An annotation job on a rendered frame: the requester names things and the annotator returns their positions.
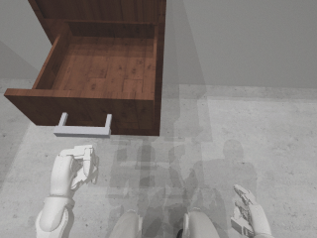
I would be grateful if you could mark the right robot hand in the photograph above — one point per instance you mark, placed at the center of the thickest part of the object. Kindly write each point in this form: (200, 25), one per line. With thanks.
(254, 221)

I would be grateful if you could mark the left robot thigh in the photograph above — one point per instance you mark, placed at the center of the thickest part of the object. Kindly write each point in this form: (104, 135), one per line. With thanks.
(129, 225)

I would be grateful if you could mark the right robot thigh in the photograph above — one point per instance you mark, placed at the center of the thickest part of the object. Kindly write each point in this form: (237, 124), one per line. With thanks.
(197, 225)

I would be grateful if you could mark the cabinet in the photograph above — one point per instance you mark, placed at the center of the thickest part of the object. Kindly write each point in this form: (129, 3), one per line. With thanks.
(52, 14)

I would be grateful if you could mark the left robot forearm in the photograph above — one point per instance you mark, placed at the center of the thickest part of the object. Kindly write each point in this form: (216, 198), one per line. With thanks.
(56, 219)

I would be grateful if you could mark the left robot hand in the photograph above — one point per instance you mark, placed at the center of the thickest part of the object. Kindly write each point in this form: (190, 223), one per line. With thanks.
(80, 161)

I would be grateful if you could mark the robot thigh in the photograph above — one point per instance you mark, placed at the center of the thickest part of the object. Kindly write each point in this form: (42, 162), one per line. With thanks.
(197, 225)
(129, 225)

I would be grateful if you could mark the handle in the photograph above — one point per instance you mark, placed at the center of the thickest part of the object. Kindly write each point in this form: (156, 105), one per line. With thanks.
(61, 130)

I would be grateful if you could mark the drawer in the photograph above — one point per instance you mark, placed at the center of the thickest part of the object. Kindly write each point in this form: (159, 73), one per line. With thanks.
(93, 69)

